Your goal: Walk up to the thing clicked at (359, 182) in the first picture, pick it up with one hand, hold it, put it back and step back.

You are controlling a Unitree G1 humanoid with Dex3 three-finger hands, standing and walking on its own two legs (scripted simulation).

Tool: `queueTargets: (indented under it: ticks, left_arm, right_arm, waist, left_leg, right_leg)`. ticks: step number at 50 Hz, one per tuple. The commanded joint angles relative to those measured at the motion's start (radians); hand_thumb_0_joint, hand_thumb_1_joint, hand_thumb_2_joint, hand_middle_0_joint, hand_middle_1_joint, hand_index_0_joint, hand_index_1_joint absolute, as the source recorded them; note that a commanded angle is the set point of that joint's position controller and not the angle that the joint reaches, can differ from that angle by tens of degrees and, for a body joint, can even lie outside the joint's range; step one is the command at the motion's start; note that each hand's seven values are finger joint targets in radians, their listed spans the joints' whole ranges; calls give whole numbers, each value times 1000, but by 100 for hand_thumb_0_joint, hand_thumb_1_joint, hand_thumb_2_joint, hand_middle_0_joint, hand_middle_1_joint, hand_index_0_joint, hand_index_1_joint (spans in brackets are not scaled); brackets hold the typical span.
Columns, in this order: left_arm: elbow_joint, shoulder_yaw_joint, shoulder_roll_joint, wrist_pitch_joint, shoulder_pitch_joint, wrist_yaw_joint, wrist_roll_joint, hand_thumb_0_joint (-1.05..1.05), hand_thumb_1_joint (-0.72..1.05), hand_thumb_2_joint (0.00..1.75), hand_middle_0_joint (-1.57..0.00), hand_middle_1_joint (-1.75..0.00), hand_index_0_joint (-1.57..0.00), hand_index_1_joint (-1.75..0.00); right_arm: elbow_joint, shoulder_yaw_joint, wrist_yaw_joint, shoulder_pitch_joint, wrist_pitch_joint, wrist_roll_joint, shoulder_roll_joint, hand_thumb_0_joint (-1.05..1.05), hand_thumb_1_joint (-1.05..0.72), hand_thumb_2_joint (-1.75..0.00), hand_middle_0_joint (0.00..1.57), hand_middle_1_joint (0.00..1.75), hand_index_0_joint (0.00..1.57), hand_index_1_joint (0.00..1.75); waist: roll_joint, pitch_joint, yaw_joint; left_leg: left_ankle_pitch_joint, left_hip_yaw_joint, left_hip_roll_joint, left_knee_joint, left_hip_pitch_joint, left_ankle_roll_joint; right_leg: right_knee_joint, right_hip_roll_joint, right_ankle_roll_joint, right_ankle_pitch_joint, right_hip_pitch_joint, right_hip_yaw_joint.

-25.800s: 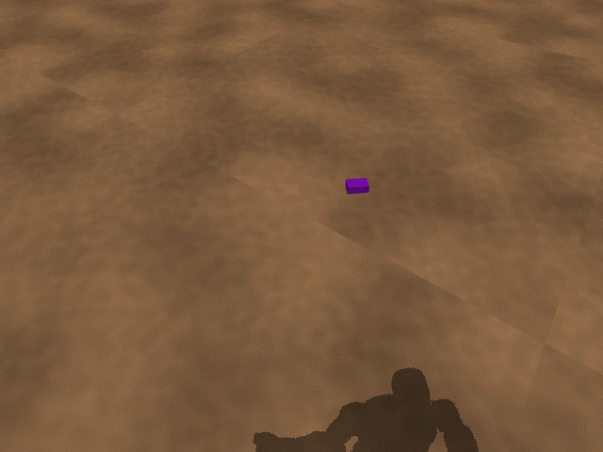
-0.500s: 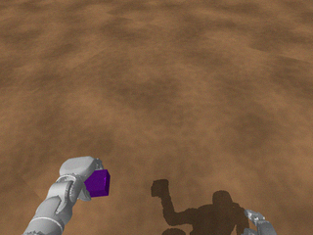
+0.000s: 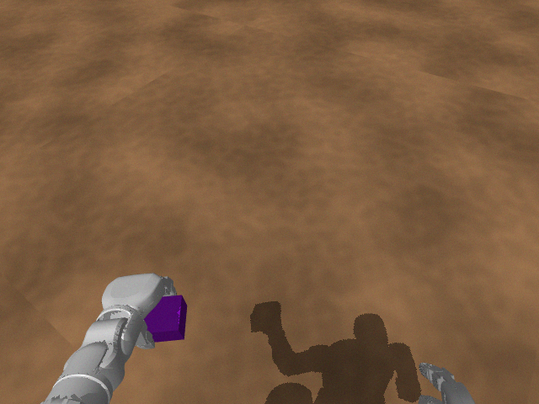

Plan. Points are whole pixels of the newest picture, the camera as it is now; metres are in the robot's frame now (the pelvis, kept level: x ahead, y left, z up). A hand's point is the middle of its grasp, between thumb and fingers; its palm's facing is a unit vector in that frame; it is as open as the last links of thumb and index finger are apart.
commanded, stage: crouch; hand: left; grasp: from above
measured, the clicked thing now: (153, 319) +0.30 +0.22 -0.10
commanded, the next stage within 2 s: lower in 1.76 s
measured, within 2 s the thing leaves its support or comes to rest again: neither
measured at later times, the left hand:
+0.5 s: hand (175, 325) +0.36 +0.24 -0.29, palm faces -0.41 +0.03 -0.91, open 9.0 cm
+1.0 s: hand (190, 334) +0.41 +0.25 -0.49, palm faces -0.44 -0.01 -0.90, open 9.0 cm
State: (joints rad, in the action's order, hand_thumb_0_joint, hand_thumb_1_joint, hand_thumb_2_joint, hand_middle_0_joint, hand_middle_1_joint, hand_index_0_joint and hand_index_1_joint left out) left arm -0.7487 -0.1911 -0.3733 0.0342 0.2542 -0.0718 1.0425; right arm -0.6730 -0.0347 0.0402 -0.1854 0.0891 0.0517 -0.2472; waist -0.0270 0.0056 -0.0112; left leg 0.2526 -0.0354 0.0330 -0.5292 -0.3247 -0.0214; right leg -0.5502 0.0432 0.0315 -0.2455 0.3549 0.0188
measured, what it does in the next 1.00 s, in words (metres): lowers itself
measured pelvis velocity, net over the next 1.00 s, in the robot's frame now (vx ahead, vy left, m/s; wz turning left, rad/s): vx -0.06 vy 0.01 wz -0.02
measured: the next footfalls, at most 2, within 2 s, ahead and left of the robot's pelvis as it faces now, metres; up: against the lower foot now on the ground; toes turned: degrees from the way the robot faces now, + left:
none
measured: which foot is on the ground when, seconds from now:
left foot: down 0.00-1.00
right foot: down 0.00-1.00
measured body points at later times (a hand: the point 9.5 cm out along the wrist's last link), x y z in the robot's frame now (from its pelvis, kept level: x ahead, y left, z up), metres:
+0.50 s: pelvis -0.04 +0.01 -0.17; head +0.11 +0.02 +0.25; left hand +0.38 +0.23 -0.24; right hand +0.00 -0.28 -0.29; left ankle +0.01 +0.14 -0.73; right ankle +0.02 -0.14 -0.73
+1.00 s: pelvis -0.06 +0.01 -0.33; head +0.18 +0.05 +0.05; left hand +0.43 +0.25 -0.44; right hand -0.01 -0.27 -0.45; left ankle +0.01 +0.14 -0.73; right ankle +0.02 -0.14 -0.73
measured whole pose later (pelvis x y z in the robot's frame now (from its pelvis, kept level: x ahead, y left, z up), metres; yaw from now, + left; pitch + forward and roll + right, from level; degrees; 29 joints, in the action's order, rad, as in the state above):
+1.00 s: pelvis -0.06 +0.01 -0.33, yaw -1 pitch +38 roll -5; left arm -1.31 0.06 -0.61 0.13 0.91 -0.34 1.24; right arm -0.73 -0.01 -0.08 -0.17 -0.06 -0.10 -0.25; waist -0.02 0.13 -0.21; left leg 0.69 0.10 0.01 -2.06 -2.04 -0.03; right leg -2.00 0.04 0.05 -0.66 2.00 -0.01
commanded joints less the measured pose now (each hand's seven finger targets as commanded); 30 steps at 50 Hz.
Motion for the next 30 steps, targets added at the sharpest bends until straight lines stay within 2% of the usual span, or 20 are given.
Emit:
queueTargets:
  ticks: [1,2,4,5,6,7,9,10,12,14,15,17,19,21,22,23,26,28,30]
  left_arm:
    - [62,79,-180,18,371,-131,41,0,85,50,-116,-45,-119,-43]
    - [30,72,-173,19,403,-152,52,0,85,50,-116,-46,-118,-43]
    - [-16,77,-177,28,471,-191,68,0,83,52,-114,-47,-117,-45]
    - [-69,64,-151,31,469,-206,83,0,80,52,-113,-47,-115,-44]
    - [-89,81,-171,36,486,-226,95,0,79,51,-111,-46,-114,-44]
    - [-119,73,-153,39,493,-246,103,0,78,49,-111,-46,-114,-43]
    - [-178,94,-181,39,542,-283,127,0,77,45,-109,-47,-113,-43]
    - [-227,87,-163,37,546,-297,130,0,77,45,-109,-45,-113,-41]
    - [-234,110,-202,35,630,-327,138,0,76,48,-109,-47,-112,-44]
    - [-280,113,-199,25,644,-343,134,0,72,46,-106,-44,-109,-41]
    - [-303,114,-202,20,668,-350,134,0,72,46,-106,-44,-109,-41]
    - [-322,133,-235,18,701,-355,132,0,70,46,-105,-44,-108,-41]
    - [-306,149,-260,12,750,-357,128,0,70,45,-105,-44,-108,-41]
    - [-332,164,-269,1,735,-355,117,0,67,48,-103,-47,-105,-44]
    - [-335,163,-266,1,749,-348,110,0,65,50,-102,-47,-104,-45]
    - [-313,169,-294,2,811,-344,116,0,63,50,-101,-47,-103,-45]
    - [-348,192,-329,2,805,-329,127,0,65,49,-101,-47,-103,-44]
    - [-381,193,-325,8,811,-317,121,0,65,50,-100,-49,-103,-46]
    - [-373,213,-370,22,852,-311,121,0,66,50,-101,-48,-104,-45]
  right_arm:
    - [84,-63,1,10,-29,-20,-138,0,-89,-90,20,30,20,30]
    - [71,-67,-3,-3,-31,-25,-140,0,-89,-90,20,30,20,30]
    - [44,-77,-10,-33,-38,-34,-147,0,-89,-89,20,30,20,30]
    - [39,-80,-14,-51,-42,-38,-143,0,-89,-90,20,30,20,30]
    - [35,-82,-17,-63,-46,-44,-144,0,-89,-89,20,30,20,30]
    - [34,-86,-21,-73,-50,-47,-147,0,-89,-89,20,30,20,30]
    - [33,-93,-23,-88,-55,-54,-158,0,-89,-90,20,30,20,30]
    - [35,-94,-24,-95,-60,-57,-160,0,-89,-89,20,30,20,30]
    - [26,-100,-20,-110,-68,-63,-165,0,-89,-90,20,30,20,30]
    - [22,-101,-16,-122,-78,-70,-166,0,-89,-89,20,30,20,30]
    - [15,-101,-13,-128,-83,-73,-167,0,-89,-89,20,30,20,30]
    - [8,-103,-10,-135,-95,-82,-174,0,-89,-89,20,30,20,30]
    - [7,-102,-8,-149,-102,-90,-176,0,-89,-89,20,30,20,30]
    - [7,-104,-7,-147,-108,-95,-179,0,-89,-89,20,30,20,30]
    - [6,-104,-9,-149,-111,-98,-180,0,-89,-89,20,30,20,30]
    - [3,-103,-7,-151,-112,-100,-181,0,-89,-90,20,30,20,30]
    - [1,-98,-12,-150,-117,-106,-185,0,-89,-89,20,30,20,30]
    - [4,-92,-20,-160,-122,-110,-191,0,-89,-89,20,30,20,30]
    - [1,-87,-25,-163,-128,-112,-190,0,-89,-90,20,30,20,30]
  waist:
    - [36,224,-32]
    - [43,242,-47]
    - [35,305,-57]
    - [42,322,-67]
    - [32,347,-60]
    - [12,370,-62]
    - [-17,421,-63]
    - [9,424,-77]
    - [-38,487,-81]
    - [-37,522,-81]
    - [-39,542,-98]
    - [-47,589,-103]
    - [-70,675,-113]
    - [-57,689,-110]
    - [-74,699,-121]
    - [-94,720,-129]
    - [-103,730,-131]
    - [-86,725,-157]
    - [-95,741,-155]
  left_leg:
    - [-98,-11,-46,-33,11,22]
    - [-91,-8,-47,-68,-15,23]
    - [-98,-7,-44,-169,-100,21]
    - [-95,-7,-46,-220,-153,22]
    - [-88,-6,-45,-271,-206,20]
    - [-87,-5,-42,-315,-243,16]
    - [-72,-3,-40,-408,-329,15]
    - [-48,4,-37,-446,-387,19]
    - [-10,10,-39,-511,-461,16]
    - [22,17,-35,-569,-539,18]
    - [35,19,-35,-609,-581,23]
    - [66,31,-32,-683,-663,26]
    - [77,25,-34,-754,-726,32]
    - [113,32,-32,-791,-789,30]
    - [127,42,-28,-808,-799,27]
    - [155,44,-28,-828,-826,27]
    - [202,58,-28,-889,-906,28]
    - [230,76,-26,-931,-951,30]
    - [269,71,-30,-982,-1010,36]
  right_leg:
    - [17,-55,-35,75,59,-26]
    - [-11,-52,-34,72,88,-24]
    - [-105,-52,-33,89,159,-21]
    - [-153,-48,-33,91,192,-18]
    - [-199,-49,-36,86,230,-21]
    - [-247,-49,-41,83,284,-21]
    - [-329,-52,-46,66,381,-25]
    - [-370,-56,-46,39,422,-32]
    - [-443,-55,-50,9,497,-37]
    - [-509,-61,-54,-26,574,-45]
    - [-543,-60,-55,-35,609,-47]
    - [-620,-60,-57,-61,691,-53]
    - [-677,-56,-56,-64,719,-48]
    - [-731,-52,-60,-98,765,-53]
    - [-756,-51,-61,-114,816,-56]
    - [-782,-52,-62,-135,841,-59]
    - [-857,-50,-65,-182,933,-69]
    - [-906,-47,-66,-208,1011,-78]
    - [-941,-46,-66,-240,1050,-77]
